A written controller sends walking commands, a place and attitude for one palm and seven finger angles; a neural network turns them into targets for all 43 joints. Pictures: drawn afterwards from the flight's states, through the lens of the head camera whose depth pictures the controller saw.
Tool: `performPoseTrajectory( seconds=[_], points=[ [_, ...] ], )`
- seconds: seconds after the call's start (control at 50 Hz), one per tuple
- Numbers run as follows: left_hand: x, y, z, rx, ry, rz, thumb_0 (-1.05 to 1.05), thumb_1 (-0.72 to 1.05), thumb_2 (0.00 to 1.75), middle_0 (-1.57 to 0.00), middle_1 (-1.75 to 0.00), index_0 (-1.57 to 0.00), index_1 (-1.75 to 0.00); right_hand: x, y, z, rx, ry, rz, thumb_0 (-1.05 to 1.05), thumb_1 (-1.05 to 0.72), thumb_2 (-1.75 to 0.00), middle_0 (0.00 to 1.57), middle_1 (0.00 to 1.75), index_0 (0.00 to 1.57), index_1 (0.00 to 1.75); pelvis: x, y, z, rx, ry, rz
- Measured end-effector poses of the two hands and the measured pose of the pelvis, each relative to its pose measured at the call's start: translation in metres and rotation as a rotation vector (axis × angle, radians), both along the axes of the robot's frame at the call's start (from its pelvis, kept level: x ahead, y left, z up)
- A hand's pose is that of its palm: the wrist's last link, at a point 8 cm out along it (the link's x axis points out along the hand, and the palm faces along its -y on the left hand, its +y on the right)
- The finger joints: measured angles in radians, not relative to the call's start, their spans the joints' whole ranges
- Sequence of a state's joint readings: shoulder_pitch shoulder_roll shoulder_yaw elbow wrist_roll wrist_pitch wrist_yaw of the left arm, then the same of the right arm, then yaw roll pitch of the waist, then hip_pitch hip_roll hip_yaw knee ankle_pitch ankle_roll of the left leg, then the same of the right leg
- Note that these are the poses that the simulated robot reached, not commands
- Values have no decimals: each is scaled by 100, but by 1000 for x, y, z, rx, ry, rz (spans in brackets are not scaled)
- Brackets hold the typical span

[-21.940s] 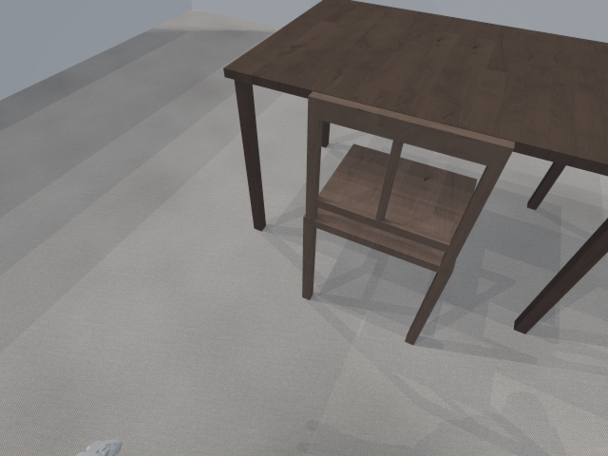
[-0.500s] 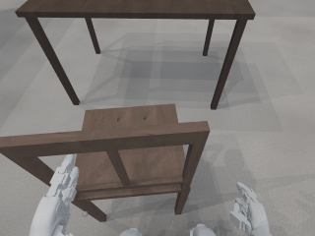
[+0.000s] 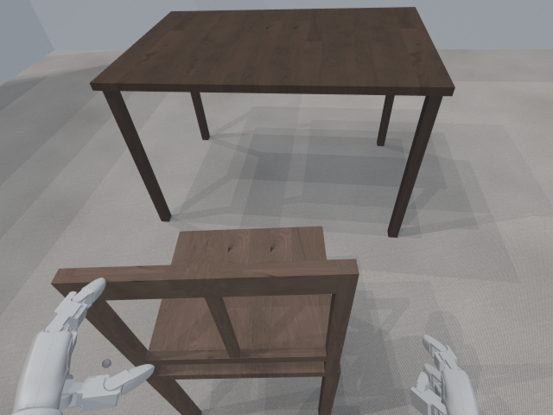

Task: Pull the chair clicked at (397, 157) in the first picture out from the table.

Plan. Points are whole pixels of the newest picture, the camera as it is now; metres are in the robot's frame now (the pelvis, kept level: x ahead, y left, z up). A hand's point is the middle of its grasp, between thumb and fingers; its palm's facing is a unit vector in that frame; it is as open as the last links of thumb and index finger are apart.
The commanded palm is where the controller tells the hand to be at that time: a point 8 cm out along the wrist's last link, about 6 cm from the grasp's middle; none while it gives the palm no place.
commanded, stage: draw the hand back to the body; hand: left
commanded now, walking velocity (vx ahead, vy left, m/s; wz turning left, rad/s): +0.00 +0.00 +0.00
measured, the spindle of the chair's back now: (224, 326) +0.28 +0.14 -0.09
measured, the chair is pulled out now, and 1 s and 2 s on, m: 0.58 0.58 0.58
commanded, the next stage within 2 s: step back with the hand held close in 0.68 s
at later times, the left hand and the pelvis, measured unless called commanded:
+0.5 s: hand (65, 280) +0.21 +0.26 +0.17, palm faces +0.45 -0.77 -0.45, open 7.7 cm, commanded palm +0.16 +0.30 +0.19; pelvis +0.01 +0.00 +0.01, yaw -2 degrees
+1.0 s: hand (37, 279) +0.20 +0.29 +0.18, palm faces +0.42 -0.77 -0.48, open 7.4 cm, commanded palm +0.14 +0.32 +0.19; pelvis -0.01 +0.02 +0.02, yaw -2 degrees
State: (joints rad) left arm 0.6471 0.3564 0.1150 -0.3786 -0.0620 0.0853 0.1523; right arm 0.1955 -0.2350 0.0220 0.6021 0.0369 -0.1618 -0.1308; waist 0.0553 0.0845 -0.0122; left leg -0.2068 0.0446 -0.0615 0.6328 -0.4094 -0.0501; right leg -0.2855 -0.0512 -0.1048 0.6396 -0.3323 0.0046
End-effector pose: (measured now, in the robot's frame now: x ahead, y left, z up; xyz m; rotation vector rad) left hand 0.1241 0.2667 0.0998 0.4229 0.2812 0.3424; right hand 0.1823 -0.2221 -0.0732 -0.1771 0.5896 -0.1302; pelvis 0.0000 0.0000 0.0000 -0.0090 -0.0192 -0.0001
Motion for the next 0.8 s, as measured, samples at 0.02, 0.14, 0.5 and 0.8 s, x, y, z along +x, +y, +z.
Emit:
performPoseTrajectory(
  seconds=[0.02, 0.14, 0.5, 0.8],
  points=[
    [1, 2, 6, 11, -25, 14, 0, 9, 51, -10, -13, -30, -24, 2, -1, 2, -1, -6, 8, 1, -91, -90, 20, 30, 20, 30, 0, -1, 1, 0, -5, 1],
    [16, 14, 66, 119, -281, 70, 0, 30, 61, -13, -18, -23, -23, 13, -4, 6, 12, -24, 31, 1, -91, -90, 20, 30, 20, 30, 4, -6, 6, 5, -26, 0],
    [40, 22, 93, 165, -365, 24, 1, 84, 87, -20, -29, -21, -29, -7, -22, -3, 19, 81, -58, 1, -91, -90, 20, 30, 20, 30, 9, -2, 12, 3, -31, -28],
    [37, 36, 93, 155, -376, 31, 2, 89, 90, -21, -30, -21, -30, -6, 1, 3, 29, 60, -38, 2, -91, -90, 20, 30, 20, 30, 6, 11, 14, 1, -38, -34]
  ],
)
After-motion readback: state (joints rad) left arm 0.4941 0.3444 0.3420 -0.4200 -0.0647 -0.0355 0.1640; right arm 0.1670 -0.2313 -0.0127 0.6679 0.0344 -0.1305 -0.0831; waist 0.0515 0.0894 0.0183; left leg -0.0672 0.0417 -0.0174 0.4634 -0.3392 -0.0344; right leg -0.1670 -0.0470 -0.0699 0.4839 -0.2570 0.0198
